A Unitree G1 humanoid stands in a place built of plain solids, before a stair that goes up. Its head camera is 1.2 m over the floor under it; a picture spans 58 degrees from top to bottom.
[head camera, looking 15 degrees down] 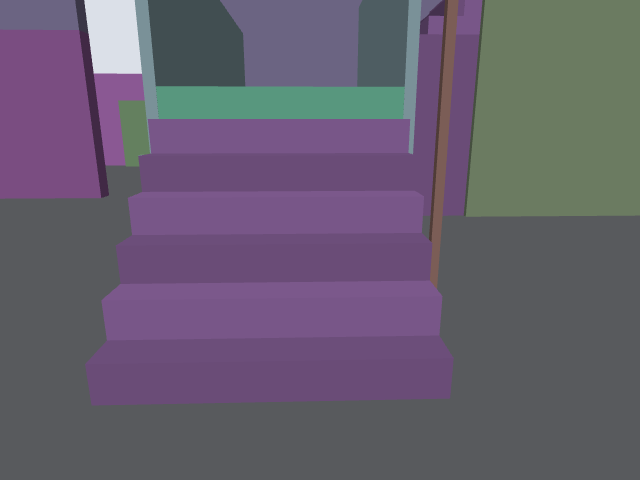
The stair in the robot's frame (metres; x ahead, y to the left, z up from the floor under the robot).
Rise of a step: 0.20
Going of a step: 0.21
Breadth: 1.60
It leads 2 degrees to the left of straight ahead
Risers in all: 7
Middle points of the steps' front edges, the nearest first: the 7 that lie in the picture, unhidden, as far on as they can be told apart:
1.68 0.21 0.21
1.89 0.22 0.41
2.10 0.22 0.62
2.32 0.23 0.82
2.53 0.24 1.03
2.74 0.24 1.23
2.95 0.25 1.44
